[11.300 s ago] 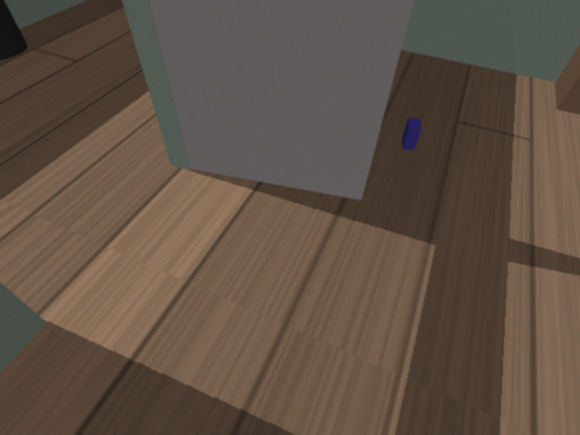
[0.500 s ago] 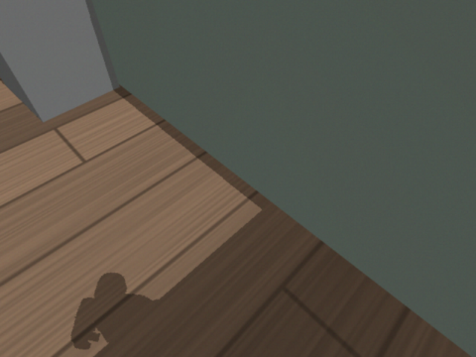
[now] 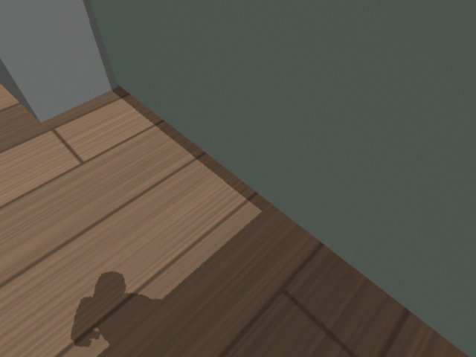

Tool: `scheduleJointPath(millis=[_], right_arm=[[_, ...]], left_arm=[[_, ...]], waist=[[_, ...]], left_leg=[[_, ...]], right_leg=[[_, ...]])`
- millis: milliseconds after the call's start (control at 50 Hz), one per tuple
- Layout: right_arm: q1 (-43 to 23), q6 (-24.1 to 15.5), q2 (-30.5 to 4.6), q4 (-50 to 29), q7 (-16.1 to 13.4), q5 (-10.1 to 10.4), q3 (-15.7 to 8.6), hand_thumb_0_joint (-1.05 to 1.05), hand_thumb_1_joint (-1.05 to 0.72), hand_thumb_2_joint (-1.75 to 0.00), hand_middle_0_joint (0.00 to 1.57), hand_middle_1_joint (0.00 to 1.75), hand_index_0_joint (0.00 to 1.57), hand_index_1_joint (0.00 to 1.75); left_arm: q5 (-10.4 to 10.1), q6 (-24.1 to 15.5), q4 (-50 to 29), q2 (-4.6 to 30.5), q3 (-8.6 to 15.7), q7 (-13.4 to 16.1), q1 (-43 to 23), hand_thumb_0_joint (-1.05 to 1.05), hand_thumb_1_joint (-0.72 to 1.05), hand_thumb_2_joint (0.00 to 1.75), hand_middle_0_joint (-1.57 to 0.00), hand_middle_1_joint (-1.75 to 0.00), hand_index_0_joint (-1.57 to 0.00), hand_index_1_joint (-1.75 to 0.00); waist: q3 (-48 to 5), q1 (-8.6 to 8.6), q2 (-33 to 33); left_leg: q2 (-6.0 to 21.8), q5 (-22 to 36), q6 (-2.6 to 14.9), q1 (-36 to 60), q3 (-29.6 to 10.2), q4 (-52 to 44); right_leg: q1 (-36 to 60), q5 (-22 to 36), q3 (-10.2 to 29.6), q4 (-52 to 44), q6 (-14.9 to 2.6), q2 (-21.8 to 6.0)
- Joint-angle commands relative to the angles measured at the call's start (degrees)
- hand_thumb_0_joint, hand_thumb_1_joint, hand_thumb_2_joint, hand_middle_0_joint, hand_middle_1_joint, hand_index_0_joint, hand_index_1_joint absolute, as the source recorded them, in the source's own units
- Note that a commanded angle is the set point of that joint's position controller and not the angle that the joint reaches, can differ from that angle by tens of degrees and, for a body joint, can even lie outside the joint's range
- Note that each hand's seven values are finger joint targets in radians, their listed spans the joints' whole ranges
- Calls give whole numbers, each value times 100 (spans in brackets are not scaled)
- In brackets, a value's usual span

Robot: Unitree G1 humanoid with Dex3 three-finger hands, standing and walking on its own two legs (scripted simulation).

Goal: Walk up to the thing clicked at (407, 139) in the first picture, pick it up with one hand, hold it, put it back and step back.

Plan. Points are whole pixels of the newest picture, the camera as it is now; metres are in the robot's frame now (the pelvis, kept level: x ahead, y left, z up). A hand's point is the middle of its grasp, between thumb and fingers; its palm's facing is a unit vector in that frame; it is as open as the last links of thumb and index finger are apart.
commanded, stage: stand
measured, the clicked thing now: out of the picture -1.29 +1.22 -0.71
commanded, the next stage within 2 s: walk up in 1.10 s
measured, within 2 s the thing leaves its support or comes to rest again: neither
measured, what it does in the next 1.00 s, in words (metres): stands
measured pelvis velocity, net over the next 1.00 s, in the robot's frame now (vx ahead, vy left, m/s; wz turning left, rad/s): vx -0.01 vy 0.00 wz -0.01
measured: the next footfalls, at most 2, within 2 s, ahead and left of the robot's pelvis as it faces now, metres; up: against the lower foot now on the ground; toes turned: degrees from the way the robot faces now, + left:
left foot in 1.58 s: +0.00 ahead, +0.11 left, +0.00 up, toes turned +32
right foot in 1.94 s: +0.12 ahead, -0.12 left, +0.00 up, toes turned +48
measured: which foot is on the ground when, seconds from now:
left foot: down 0.00-1.00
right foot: down 0.00-1.00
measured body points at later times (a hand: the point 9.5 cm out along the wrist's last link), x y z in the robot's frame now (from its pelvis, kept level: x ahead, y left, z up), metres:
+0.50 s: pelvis +0.00 +0.00 +0.00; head +0.01 +0.00 +0.45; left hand +0.08 +0.30 -0.13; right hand +0.07 -0.30 -0.13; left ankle -0.01 +0.14 -0.75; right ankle -0.01 -0.12 -0.75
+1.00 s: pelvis -0.01 +0.00 +0.00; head +0.00 +0.00 +0.45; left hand +0.07 +0.31 -0.13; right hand +0.06 -0.30 -0.13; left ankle -0.01 +0.14 -0.75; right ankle -0.01 -0.12 -0.75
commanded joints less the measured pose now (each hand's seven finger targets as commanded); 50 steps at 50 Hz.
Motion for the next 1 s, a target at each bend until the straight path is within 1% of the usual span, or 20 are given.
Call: scheduleJointPath(millis=[0,40,60,140,160,180,200,220,380,440,460,500,600,620,680,820,880,940,960,980], right_arm=[[-173,-123,-1218,-305,-112,11,-213,0,-90,-90,20,30,20,30],[-173,-116,-1219,-297,-111,16,-207,0,-90,-90,20,30,20,30],[-167,-125,-1210,-311,-116,9,-213,0,-90,-90,20,30,20,30],[-232,-113,-1222,-320,-117,14,-211,0,-90,-90,20,30,20,30],[-175,-116,-1168,-318,-112,17,-196,0,-90,-90,20,30,20,30],[-176,-117,-1222,-317,-110,14,-218,0,-90,-90,20,30,20,30],[-159,-116,-1211,-317,-106,17,-202,0,-90,-90,20,30,20,30],[-205,-123,-1198,-324,-106,8,-209,0,-90,-90,20,30,20,30],[-106,-115,-1178,-341,-109,12,-198,0,-90,-90,20,30,20,30],[-156,-104,-1193,-354,-106,13,-201,0,-90,-90,20,30,20,30],[-121,-100,-1225,-360,-111,15,-217,0,-90,-90,20,30,20,30],[-115,-93,-1208,-360,-102,14,-214,0,-90,-90,20,30,20,30],[-59,-99,-1183,-345,-98,7,-202,0,-90,-90,20,30,20,30],[-66,-95,-1240,-352,-103,7,-220,0,-90,-90,20,30,20,30],[-91,-102,-1211,-375,-94,11,-215,0,-90,-90,20,30,20,30],[-71,-99,-1224,-382,-91,7,-214,0,-90,-90,20,30,20,30],[-11,-93,-1215,-373,-87,1,-205,0,-90,-90,20,30,20,30],[3,-93,-1223,-353,-90,-8,-212,0,-90,-90,20,30,20,30],[13,-101,-1207,-357,-85,-5,-208,0,-90,-90,20,30,20,30],[-19,-101,-1254,-368,-85,3,-229,0,-90,-90,20,30,20,30]], left_arm=[[9,-136,-329,1246,247,97,-225,0,90,90,-20,-30,-20,-30],[5,-141,-325,1219,234,97,-205,0,90,90,-20,-30,-20,-30],[7,-141,-338,1247,252,95,-244,0,90,90,-20,-30,-20,-30],[11,-123,-304,1201,239,94,-171,0,90,90,-20,-30,-20,-30],[10,-122,-308,1245,248,96,-226,0,90,90,-20,-30,-20,-30],[10,-123,-317,1246,250,96,-167,0,90,90,-20,-30,-20,-30],[1,-121,-315,1220,244,90,-201,0,90,90,-20,-30,-20,-30],[10,-126,-341,1250,253,92,-210,0,90,90,-20,-30,-20,-30],[17,-147,-346,1269,255,103,-182,0,90,90,-20,-30,-20,-30],[17,-144,-339,1234,247,107,-147,0,90,90,-20,-30,-20,-30],[23,-141,-336,1239,249,110,-153,0,90,90,-20,-30,-20,-30],[19,-145,-341,1239,243,108,-114,0,90,90,-20,-30,-20,-30],[12,-127,-360,1250,253,98,-156,0,90,90,-20,-30,-20,-30],[20,-125,-366,1244,252,97,-167,0,90,90,-20,-30,-20,-30],[33,-138,-370,1269,247,96,-124,0,90,90,-20,-30,-20,-30],[23,-147,-378,1241,231,96,-90,0,90,90,-20,-30,-20,-30],[11,-138,-356,1252,232,93,-85,0,90,90,-20,-30,-20,-30],[21,-123,-361,1262,234,87,-59,0,90,90,-20,-30,-20,-30],[20,-122,-368,1264,233,80,-76,0,90,90,-20,-30,-20,-30],[32,-127,-374,1267,234,86,-60,0,90,90,-20,-30,-20,-30]], waist=[[-636,15,8],[-545,22,16],[-665,14,-17],[-461,52,58],[-459,12,-50],[-473,38,-27],[-425,20,44],[-465,41,-1],[-610,13,-60],[-450,38,-58],[-522,13,-41],[-472,21,-57],[-350,11,44],[-389,4,76],[-461,15,29],[-472,25,56],[-280,18,-2],[-274,17,80],[-234,14,37],[-329,29,34]], left_leg=[[600,1442,235,114,-322,-144],[590,1444,225,79,-315,-153],[614,1522,236,137,-301,-128],[566,1215,233,61,-301,-199],[576,1309,212,40,-325,-231],[584,1272,214,87,-312,-218],[544,1074,218,-29,-289,-238],[581,1227,225,78,-315,-215],[588,1355,241,108,-288,-174],[572,1269,240,67,-301,-195],[589,1210,260,98,-284,-170],[567,1237,243,90,-283,-167],[552,949,226,-27,-287,-252],[570,808,257,-24,-292,-244],[585,1006,260,57,-303,-204],[573,1001,267,36,-306,-191],[551,721,255,-110,-309,-243],[553,556,266,-69,-302,-277],[556,589,255,-106,-322,-291],[581,737,271,-42,-341,-252]], right_leg=[[283,1314,492,-204,-124,-695],[237,1345,506,-234,-106,-694],[329,1414,517,-186,-122,-710],[179,1091,512,-278,-102,-674],[207,1136,497,-243,-122,-672],[168,1099,506,-273,-124,-670],[180,968,526,-320,-102,-667],[183,1072,522,-261,-124,-674],[308,1368,542,-250,-124,-710],[213,1239,498,-290,-109,-675],[242,1205,525,-285,-118,-699],[196,1278,519,-308,-121,-687],[120,808,543,-344,-129,-651],[138,717,579,-365,-140,-676],[156,963,565,-312,-138,-667],[176,1030,575,-315,-135,-675],[69,646,579,-386,-125,-642],[-30,479,620,-397,-122,-648],[-16,444,617,-386,-137,-645],[58,590,602,-358,-142,-641]])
